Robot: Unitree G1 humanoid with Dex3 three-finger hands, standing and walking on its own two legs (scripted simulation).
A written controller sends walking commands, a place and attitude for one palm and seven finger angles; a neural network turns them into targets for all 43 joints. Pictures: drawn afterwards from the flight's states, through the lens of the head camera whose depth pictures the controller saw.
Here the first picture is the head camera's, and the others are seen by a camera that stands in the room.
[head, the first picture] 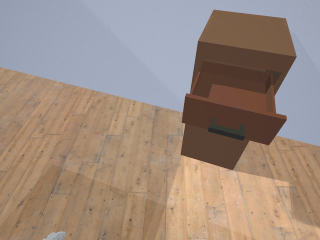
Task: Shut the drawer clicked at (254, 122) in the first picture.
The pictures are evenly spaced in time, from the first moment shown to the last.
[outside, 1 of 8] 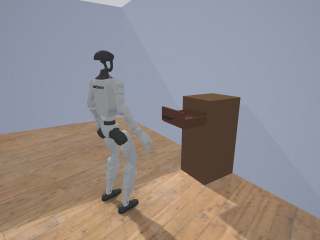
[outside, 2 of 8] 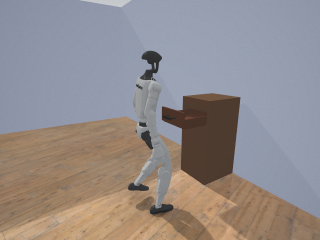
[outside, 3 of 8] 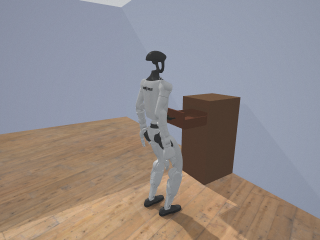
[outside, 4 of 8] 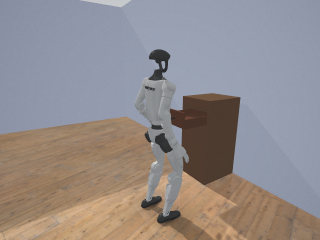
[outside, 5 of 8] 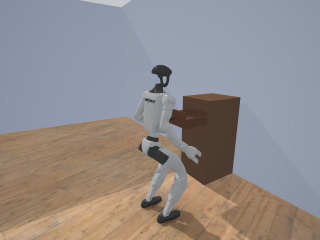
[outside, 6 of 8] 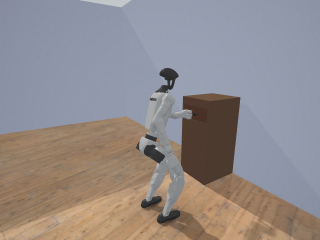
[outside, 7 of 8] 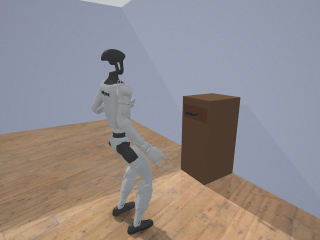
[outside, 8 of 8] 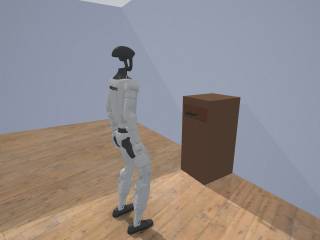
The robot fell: no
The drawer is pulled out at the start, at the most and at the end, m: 0.29 0.29 0.00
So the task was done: yes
